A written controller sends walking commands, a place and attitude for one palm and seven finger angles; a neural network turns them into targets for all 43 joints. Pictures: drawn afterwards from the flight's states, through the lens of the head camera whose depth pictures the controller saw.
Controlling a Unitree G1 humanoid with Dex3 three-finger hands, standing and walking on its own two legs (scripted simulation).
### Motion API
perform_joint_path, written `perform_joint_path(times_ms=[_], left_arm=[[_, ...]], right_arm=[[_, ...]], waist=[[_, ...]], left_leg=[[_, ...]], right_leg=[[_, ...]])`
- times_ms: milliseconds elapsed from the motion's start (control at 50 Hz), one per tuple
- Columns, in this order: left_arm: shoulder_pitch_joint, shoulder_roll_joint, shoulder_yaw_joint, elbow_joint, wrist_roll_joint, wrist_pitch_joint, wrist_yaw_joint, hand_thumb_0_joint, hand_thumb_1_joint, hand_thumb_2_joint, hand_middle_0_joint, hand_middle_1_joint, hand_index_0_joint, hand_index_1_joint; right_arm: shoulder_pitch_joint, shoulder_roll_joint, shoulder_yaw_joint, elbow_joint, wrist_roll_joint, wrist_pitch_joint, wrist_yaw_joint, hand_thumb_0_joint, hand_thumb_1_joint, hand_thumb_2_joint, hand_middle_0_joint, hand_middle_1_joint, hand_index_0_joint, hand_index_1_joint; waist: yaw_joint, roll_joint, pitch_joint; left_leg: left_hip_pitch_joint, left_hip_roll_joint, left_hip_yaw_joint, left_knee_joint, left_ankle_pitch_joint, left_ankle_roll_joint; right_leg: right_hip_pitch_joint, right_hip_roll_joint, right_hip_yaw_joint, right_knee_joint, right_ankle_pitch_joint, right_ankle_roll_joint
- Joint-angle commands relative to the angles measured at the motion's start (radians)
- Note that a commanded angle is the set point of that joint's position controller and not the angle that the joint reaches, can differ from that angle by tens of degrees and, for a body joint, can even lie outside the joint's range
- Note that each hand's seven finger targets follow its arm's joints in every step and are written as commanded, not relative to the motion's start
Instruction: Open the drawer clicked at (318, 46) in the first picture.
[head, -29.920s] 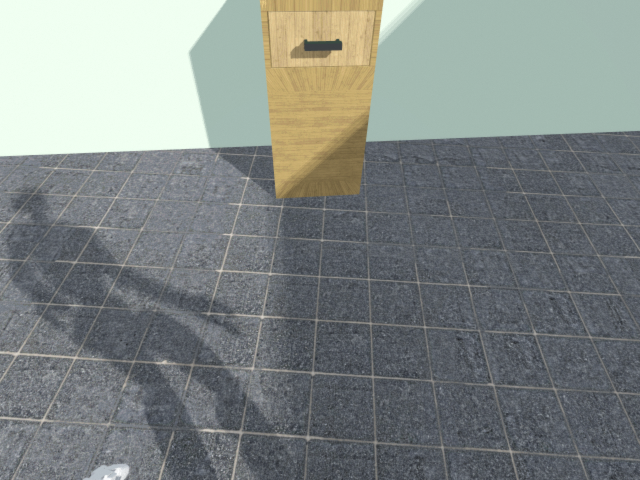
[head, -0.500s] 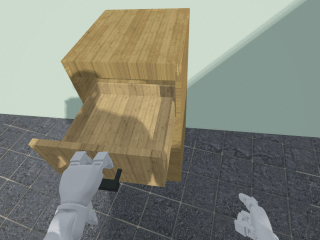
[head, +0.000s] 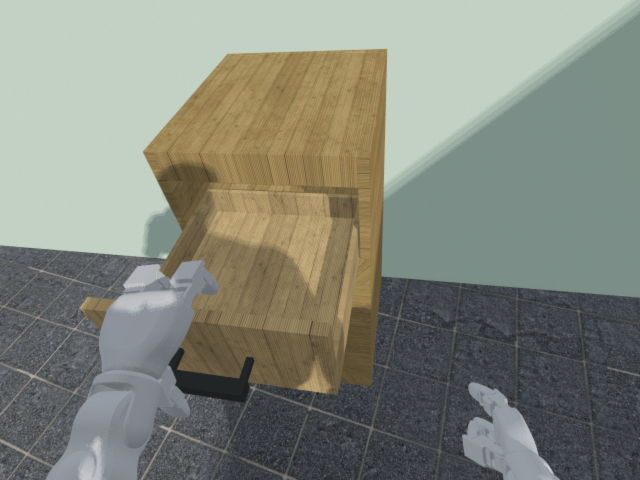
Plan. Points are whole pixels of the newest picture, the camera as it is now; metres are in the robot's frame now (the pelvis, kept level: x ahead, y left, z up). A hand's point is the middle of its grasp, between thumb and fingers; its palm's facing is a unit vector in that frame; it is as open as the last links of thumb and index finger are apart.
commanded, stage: lift the hand off the handle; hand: left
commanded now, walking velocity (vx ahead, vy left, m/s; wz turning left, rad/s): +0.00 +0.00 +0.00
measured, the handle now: (207, 371) +0.26 +0.22 -0.04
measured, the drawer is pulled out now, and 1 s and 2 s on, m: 0.29 0.29 0.29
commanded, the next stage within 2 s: draw the hand back to the body in 0.22 s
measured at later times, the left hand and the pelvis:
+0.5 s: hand (160, 342) +0.22 +0.21 +0.11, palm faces +0.10 -0.11 -0.99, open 13.8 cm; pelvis +0.00 +0.01 +0.01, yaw +0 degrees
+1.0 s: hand (136, 355) +0.20 +0.22 +0.12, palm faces +0.17 -0.57 -0.80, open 13.8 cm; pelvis +0.00 +0.01 +0.01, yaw +0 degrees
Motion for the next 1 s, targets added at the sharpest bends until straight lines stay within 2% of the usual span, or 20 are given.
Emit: perform_joint_path(times_ms=[0,80,100,200,260,280,360,380,480,560,580,660,680,760,780,900,920,940,960,980], left_arm=[[-0.128,0.175,0.127,-0.235,-0.009,0.012,-0.019,0.000,-0.500,0.300,-0.300,-1.200,-0.300,-1.200],[-0.139,0.163,0.112,-0.321,-0.009,0.005,-0.032,0.000,-0.500,0.300,-0.300,-1.200,-0.300,-1.200],[-0.168,0.206,0.149,-0.312,-0.016,0.001,-0.032,0.000,-0.500,0.300,-0.300,-1.200,-0.300,-1.200],[-0.161,0.152,0.106,-0.245,-0.011,0.000,-0.046,0.000,-0.500,0.300,-0.300,-1.200,-0.300,-1.200],[-0.185,0.186,0.133,-0.266,0.000,0.002,-0.047,0.000,-0.500,0.300,-0.300,-1.200,-0.300,-1.200],[-0.183,0.146,0.093,-0.267,0.007,-0.001,-0.048,0.000,-0.500,0.300,-0.300,-1.200,-0.300,-1.200],[-0.153,0.238,0.190,-0.298,0.000,-0.016,-0.030,0.000,-0.500,0.300,-0.300,-1.200,-0.300,-1.200],[-0.123,0.179,0.143,-0.303,-0.001,-0.018,-0.030,0.000,-0.500,0.300,-0.300,-1.200,-0.300,-1.200],[-0.119,0.180,0.157,-0.286,-0.025,-0.016,-0.036,0.000,-0.500,0.300,-0.300,-1.200,-0.300,-1.200],[-0.092,0.253,0.226,-0.281,-0.039,-0.009,-0.047,0.000,-0.500,0.300,-0.300,-1.200,-0.300,-1.200],[-0.102,0.216,0.191,-0.283,-0.035,-0.012,-0.052,0.000,-0.500,0.300,-0.300,-1.200,-0.300,-1.200],[-0.097,0.273,0.243,-0.310,-0.054,-0.029,-0.058,0.000,-0.500,0.300,-0.300,-1.200,-0.300,-1.200],[-0.075,0.229,0.208,-0.307,-0.054,-0.037,-0.061,0.000,-0.500,0.300,-0.300,-1.200,-0.300,-1.200],[-0.020,0.315,0.302,-0.323,-0.070,-0.056,-0.050,0.000,-0.500,0.300,-0.300,-1.200,-0.300,-1.200],[-0.008,0.265,0.262,-0.335,-0.065,-0.061,-0.050,0.000,-0.500,0.300,-0.300,-1.200,-0.300,-1.200],[0.026,0.299,0.309,-0.324,-0.086,-0.065,-0.044,0.000,-0.500,0.300,-0.300,-1.200,-0.300,-1.200],[0.034,-0.080,0.274,-0.330,-0.827,-0.137,-0.057,0.000,-0.465,0.315,-0.298,-1.178,-0.298,-1.178],[0.089,0.029,0.317,-0.328,-0.859,-0.186,-0.050,0.000,-0.430,0.330,-0.295,-1.155,-0.295,-1.155],[0.146,0.057,0.356,-0.303,-0.864,-0.201,-0.041,0.000,-0.395,0.345,-0.292,-1.133,-0.292,-1.133],[0.157,0.067,0.393,-0.390,-0.922,-0.229,-0.033,0.000,-0.360,0.360,-0.290,-1.110,-0.290,-1.110]], right_arm=[[-0.181,-0.083,-0.021,-0.176,0.011,-0.036,0.000,0.000,-0.900,-0.900,0.200,0.300,0.200,0.300],[-0.174,-0.083,-0.009,-0.196,0.009,-0.037,0.008,0.000,-0.900,-0.900,0.200,0.300,0.200,0.300],[-0.182,-0.089,-0.017,-0.181,0.013,-0.030,0.007,0.000,-0.900,-0.900,0.200,0.300,0.200,0.300],[-0.174,-0.086,-0.018,-0.171,0.015,-0.027,0.019,0.000,-0.900,-0.900,0.200,0.300,0.200,0.300],[-0.194,-0.093,-0.016,-0.185,0.015,-0.031,0.016,0.000,-0.900,-0.900,0.200,0.300,0.200,0.300],[-0.179,-0.083,-0.009,-0.187,0.011,-0.032,0.018,0.000,-0.900,-0.900,0.200,0.300,0.200,0.300],[-0.191,-0.100,-0.017,-0.188,0.013,-0.035,0.010,0.000,-0.900,-0.900,0.200,0.300,0.200,0.300],[-0.175,-0.084,-0.008,-0.195,0.010,-0.038,0.014,0.000,-0.900,-0.900,0.200,0.300,0.200,0.300],[-0.176,-0.087,-0.010,-0.184,0.014,-0.038,0.014,0.000,-0.900,-0.900,0.200,0.300,0.200,0.300],[-0.194,-0.105,-0.014,-0.189,0.021,-0.037,0.003,0.000,-0.900,-0.900,0.200,0.300,0.200,0.300],[-0.173,-0.096,-0.008,-0.189,0.016,-0.037,0.005,0.000,-0.900,-0.900,0.200,0.300,0.200,0.300],[-0.183,-0.113,-0.016,-0.191,0.019,-0.041,-0.008,0.000,-0.900,-0.900,0.200,0.300,0.200,0.300],[-0.165,-0.101,-0.009,-0.197,0.014,-0.044,-0.007,0.000,-0.900,-0.900,0.200,0.300,0.200,0.300],[-0.171,-0.124,-0.018,-0.198,0.016,-0.049,-0.019,0.000,-0.900,-0.900,0.200,0.300,0.200,0.300],[-0.153,-0.109,-0.007,-0.206,0.010,-0.050,-0.015,0.000,-0.900,-0.900,0.200,0.300,0.200,0.300],[-0.148,-0.119,-0.022,-0.193,0.015,-0.046,-0.017,0.000,-0.900,-0.900,0.200,0.300,0.200,0.300],[-0.109,-0.027,-0.018,-0.242,0.033,-0.124,-0.040,0.000,-0.900,-0.900,0.200,0.300,0.200,0.300],[-0.097,-0.058,-0.012,-0.224,0.024,-0.180,-0.057,0.000,-0.900,-0.900,0.200,0.300,0.200,0.300],[-0.116,-0.057,-0.005,-0.209,0.022,-0.208,-0.065,0.000,-0.900,-0.900,0.200,0.300,0.200,0.300],[-0.086,-0.061,-0.005,-0.211,0.014,-0.223,-0.082,0.000,-0.900,-0.900,0.200,0.300,0.200,0.300]], waist=[[0.006,-0.107,-0.138],[0.012,-0.066,-0.169],[0.005,-0.066,-0.137],[0.003,-0.087,-0.084],[0.012,-0.080,-0.122],[0.016,-0.080,-0.156],[0.026,-0.053,-0.170],[0.030,-0.062,-0.182],[0.015,-0.089,-0.108],[0.016,-0.079,-0.096],[0.013,-0.096,-0.116],[0.007,-0.059,-0.119],[0.013,-0.077,-0.124],[0.017,-0.065,-0.120],[0.023,-0.083,-0.126],[0.013,-0.057,-0.086],[-0.074,-0.226,-0.021],[-0.059,-0.258,-0.043],[-0.050,-0.218,0.001],[-0.041,-0.165,-0.040]], left_leg=[[-0.047,-0.023,0.058,-0.103,0.325,0.040],[-0.022,-0.019,0.053,-0.112,0.360,0.042],[-0.021,-0.015,0.052,-0.124,0.350,0.037],[-0.029,-0.014,0.054,-0.146,0.306,0.035],[-0.027,-0.012,0.050,-0.147,0.301,0.036],[-0.019,-0.022,0.055,-0.144,0.316,0.040],[-0.017,-0.011,0.049,-0.151,0.324,0.032],[-0.013,-0.020,0.052,-0.149,0.342,0.037],[-0.032,-0.018,0.052,-0.160,0.311,0.036],[-0.026,-0.012,0.053,-0.163,0.283,0.035],[-0.023,-0.019,0.055,-0.164,0.288,0.040],[-0.010,-0.013,0.052,-0.161,0.275,0.035],[-0.010,-0.021,0.055,-0.157,0.286,0.040],[-0.012,-0.009,0.050,-0.153,0.288,0.033],[-0.015,-0.018,0.050,-0.151,0.307,0.036],[-0.017,-0.012,0.053,-0.156,0.296,0.033],[0.050,0.001,0.033,-0.144,0.214,0.062],[0.056,0.014,0.034,-0.152,0.171,0.062],[0.054,0.014,0.034,-0.158,0.143,0.057],[0.058,0.005,0.043,-0.161,0.196,0.054]], right_leg=[[0.232,0.021,-0.035,-0.095,0.258,-0.021],[0.253,0.015,-0.040,-0.100,0.273,-0.023],[0.249,0.023,-0.036,-0.115,0.268,-0.024],[0.226,0.029,-0.041,-0.137,0.213,-0.027],[0.252,0.031,-0.030,-0.134,0.214,-0.029],[0.266,0.019,-0.037,-0.130,0.216,-0.028],[0.289,0.029,-0.025,-0.133,0.240,-0.028],[0.294,0.019,-0.036,-0.129,0.244,-0.029],[0.256,0.021,-0.041,-0.149,0.211,-0.027],[0.255,0.025,-0.028,-0.162,0.196,-0.022],[0.264,0.015,-0.038,-0.158,0.187,-0.021],[0.257,0.022,-0.026,-0.170,0.183,-0.019],[0.258,0.013,-0.040,-0.163,0.178,-0.018],[0.260,0.018,-0.025,-0.169,0.205,-0.016],[0.265,0.007,-0.040,-0.160,0.210,-0.016],[0.249,0.011,-0.037,-0.171,0.205,-0.018],[0.257,0.042,-0.078,-0.161,0.147,-0.015],[0.258,0.031,-0.071,-0.161,0.095,-0.004],[0.224,0.037,-0.065,-0.173,0.065,-0.005],[0.264,0.020,-0.070,-0.183,0.101,-0.002]])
